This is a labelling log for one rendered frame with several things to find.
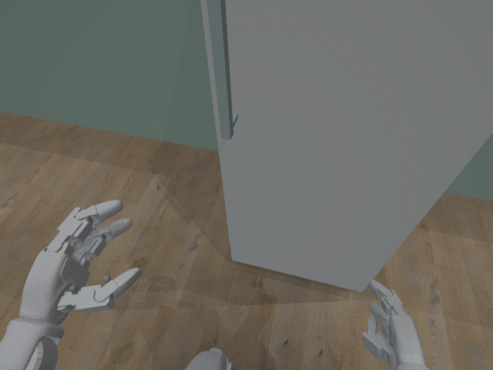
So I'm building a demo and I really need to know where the fridge door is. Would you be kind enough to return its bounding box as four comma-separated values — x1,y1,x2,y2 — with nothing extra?
202,0,493,292

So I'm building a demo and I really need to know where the handle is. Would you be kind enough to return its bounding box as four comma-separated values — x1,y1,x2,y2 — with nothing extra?
206,0,238,140

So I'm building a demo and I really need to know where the robot right hand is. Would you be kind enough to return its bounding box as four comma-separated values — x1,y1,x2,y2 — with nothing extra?
363,279,427,369

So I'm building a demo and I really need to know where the left robot forearm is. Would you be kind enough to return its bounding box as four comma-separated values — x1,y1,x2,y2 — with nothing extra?
0,318,65,370

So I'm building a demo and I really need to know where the robot left thigh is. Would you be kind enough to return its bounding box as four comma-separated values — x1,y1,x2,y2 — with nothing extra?
184,351,232,370

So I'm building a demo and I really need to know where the robot left hand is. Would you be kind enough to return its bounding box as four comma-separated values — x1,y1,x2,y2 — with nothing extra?
19,200,142,325

